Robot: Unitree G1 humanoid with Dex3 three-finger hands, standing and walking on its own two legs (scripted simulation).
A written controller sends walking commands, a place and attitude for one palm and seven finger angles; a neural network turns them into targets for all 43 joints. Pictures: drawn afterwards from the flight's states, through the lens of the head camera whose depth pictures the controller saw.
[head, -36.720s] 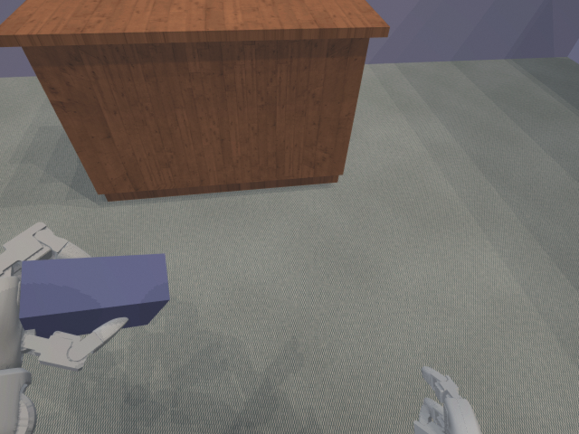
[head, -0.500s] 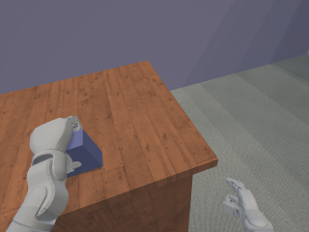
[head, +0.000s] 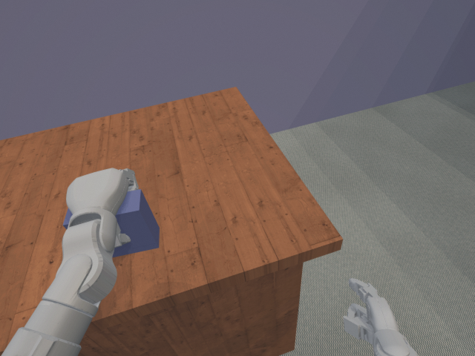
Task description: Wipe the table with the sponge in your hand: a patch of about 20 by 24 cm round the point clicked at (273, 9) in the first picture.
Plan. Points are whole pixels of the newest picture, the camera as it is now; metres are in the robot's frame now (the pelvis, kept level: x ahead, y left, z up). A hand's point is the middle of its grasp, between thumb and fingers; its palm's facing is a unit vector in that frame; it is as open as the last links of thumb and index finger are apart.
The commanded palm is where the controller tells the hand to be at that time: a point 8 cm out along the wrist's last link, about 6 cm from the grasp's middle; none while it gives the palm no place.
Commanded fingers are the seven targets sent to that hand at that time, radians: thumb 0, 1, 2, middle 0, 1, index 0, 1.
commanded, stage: wipe forward along the middle lane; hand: left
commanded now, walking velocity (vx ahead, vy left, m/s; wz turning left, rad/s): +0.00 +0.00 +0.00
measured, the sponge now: (120, 232) +0.29 +0.27 +0.07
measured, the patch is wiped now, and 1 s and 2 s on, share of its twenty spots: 1.00 1.00 1.00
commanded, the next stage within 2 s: slide back across to the first lane in 1.24 s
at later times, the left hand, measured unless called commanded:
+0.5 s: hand (118, 192) +0.34 +0.28 +0.12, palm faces -0.01 -0.04 -1.00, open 9.2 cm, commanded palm +0.32 +0.28 +0.16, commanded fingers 0.00 0.10 1.30 -1.20 -1.60 -1.20 -1.60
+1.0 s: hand (113, 176) +0.38 +0.31 +0.13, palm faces -0.07 -0.01 -1.00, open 9.2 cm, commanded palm +0.36 +0.31 +0.16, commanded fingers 0.00 0.10 1.30 -1.20 -1.60 -1.20 -1.60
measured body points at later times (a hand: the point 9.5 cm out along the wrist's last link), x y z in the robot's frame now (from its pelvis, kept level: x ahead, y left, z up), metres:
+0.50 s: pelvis +0.01 -0.01 +0.00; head -0.01 -0.05 +0.45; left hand +0.34 +0.28 +0.18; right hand +0.21 -0.24 -0.10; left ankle +0.03 +0.13 -0.74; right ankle +0.00 -0.09 -0.74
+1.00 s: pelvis +0.00 +0.00 +0.00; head +0.01 -0.04 +0.45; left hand +0.38 +0.30 +0.18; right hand +0.15 -0.26 -0.12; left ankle +0.03 +0.13 -0.74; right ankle +0.00 -0.09 -0.74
